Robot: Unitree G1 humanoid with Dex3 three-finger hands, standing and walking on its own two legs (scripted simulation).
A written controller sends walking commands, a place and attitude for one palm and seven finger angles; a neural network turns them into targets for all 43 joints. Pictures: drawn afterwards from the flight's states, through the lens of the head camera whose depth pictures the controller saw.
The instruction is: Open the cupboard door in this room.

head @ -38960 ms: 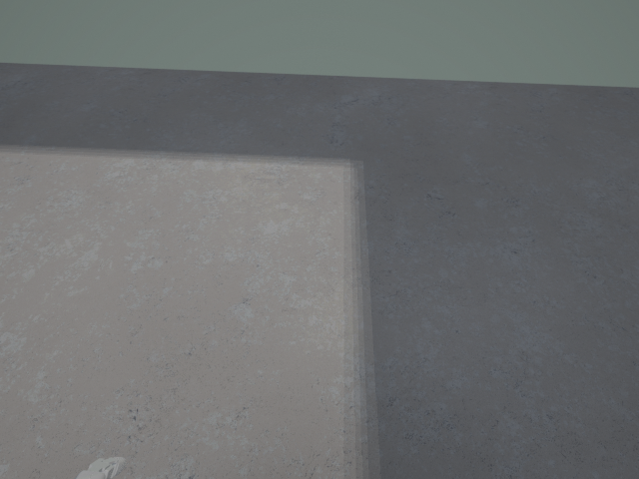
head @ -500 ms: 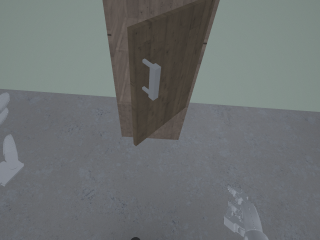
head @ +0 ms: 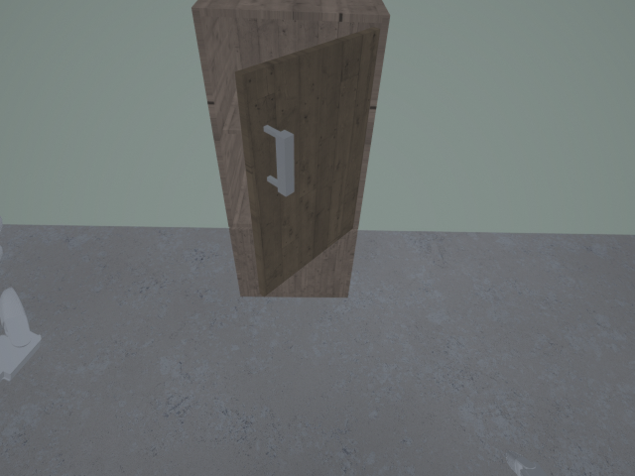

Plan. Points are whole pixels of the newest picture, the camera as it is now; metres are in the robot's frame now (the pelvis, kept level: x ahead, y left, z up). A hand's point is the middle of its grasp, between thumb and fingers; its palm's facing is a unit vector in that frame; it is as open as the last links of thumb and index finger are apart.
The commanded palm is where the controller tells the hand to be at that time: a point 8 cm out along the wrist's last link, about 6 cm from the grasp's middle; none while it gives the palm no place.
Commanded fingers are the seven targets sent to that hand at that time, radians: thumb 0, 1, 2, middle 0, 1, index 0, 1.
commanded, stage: stop stepping back and stand still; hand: left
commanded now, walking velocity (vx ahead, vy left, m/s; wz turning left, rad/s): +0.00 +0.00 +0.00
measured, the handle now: (277, 160) +0.66 +0.10 +0.06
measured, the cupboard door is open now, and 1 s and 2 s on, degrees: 47 47 47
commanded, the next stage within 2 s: let the arm hang, fingers relaxed in 0.86 s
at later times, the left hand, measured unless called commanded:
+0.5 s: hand (7, 378) +0.17 +0.27 +0.16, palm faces +0.41 -0.79 -0.45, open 7.4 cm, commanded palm +0.11 +0.31 +0.18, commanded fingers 0.00 0.90 0.90 -0.20 -0.30 -0.20 -0.30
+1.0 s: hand (11, 399) +0.16 +0.28 +0.13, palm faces +0.33 -0.80 -0.49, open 7.4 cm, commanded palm none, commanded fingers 0.00 0.90 0.90 -0.20 -0.30 -0.20 -0.30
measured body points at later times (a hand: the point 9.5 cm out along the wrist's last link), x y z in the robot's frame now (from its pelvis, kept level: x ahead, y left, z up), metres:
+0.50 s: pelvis -0.04 +0.01 +0.01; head -0.03 +0.01 +0.46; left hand +0.14 +0.31 +0.19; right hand +0.14 -0.21 -0.07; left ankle +0.00 +0.11 -0.73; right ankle -0.04 -0.10 -0.73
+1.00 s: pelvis -0.05 +0.02 +0.01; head -0.04 +0.02 +0.46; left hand +0.14 +0.32 +0.16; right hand +0.11 -0.22 -0.08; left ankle +0.00 +0.11 -0.73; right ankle -0.04 -0.10 -0.73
